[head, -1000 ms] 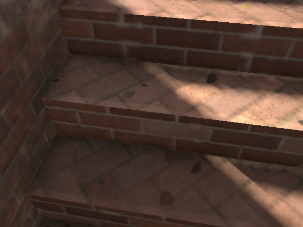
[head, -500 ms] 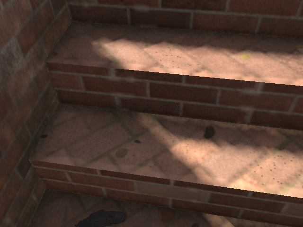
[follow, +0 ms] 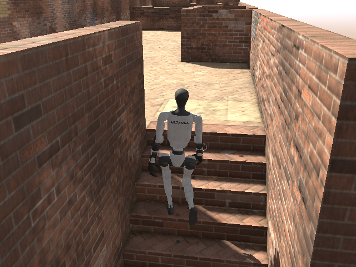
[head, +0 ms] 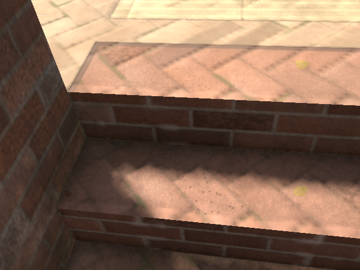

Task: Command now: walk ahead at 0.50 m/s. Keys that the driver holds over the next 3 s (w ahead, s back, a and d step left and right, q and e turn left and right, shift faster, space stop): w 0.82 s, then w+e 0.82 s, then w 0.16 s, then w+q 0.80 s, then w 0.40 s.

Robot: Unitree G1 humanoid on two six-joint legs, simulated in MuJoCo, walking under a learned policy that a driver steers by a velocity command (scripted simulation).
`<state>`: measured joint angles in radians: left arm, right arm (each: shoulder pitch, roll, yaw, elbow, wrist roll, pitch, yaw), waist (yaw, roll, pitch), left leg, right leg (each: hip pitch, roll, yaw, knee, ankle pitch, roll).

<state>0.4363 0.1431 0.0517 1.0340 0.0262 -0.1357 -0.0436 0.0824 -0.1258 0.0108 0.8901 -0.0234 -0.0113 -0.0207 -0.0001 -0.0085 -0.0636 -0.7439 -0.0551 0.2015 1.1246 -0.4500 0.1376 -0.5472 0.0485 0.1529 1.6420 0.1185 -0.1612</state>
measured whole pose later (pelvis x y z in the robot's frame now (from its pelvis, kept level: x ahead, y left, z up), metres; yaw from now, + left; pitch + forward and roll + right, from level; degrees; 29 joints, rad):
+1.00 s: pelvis +0.48 -0.02 +0.38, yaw -4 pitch +7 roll +3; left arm 0.39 0.16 0.03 1.22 0.05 -0.08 -0.14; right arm -0.02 -0.14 0.03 0.88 -0.03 -0.04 0.06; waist -0.01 -0.06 -0.16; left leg -0.81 0.01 0.19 1.13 -0.45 0.09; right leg -0.56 -0.02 0.15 1.44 0.09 -0.17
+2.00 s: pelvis +0.97 -0.15 +0.66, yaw -26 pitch +2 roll -1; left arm 0.41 0.20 0.02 0.97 0.03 -0.16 -0.07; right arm 0.06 -0.20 -0.03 0.69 -0.05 -0.05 0.07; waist 0.07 -0.01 -0.05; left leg -0.64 0.06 0.02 0.64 0.00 0.03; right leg 0.02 0.05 0.09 0.37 -0.43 -0.04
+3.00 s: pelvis +1.47 -0.24 +0.67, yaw -1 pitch +3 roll -2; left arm 0.38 0.26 0.07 0.83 -0.03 -0.07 -0.01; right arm 0.05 -0.24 -0.04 0.63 0.02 -0.06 0.01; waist 0.11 0.04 -0.02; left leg -0.60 0.08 -0.03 0.65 -0.11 0.02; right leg -0.12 0.02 -0.02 0.34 -0.29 0.00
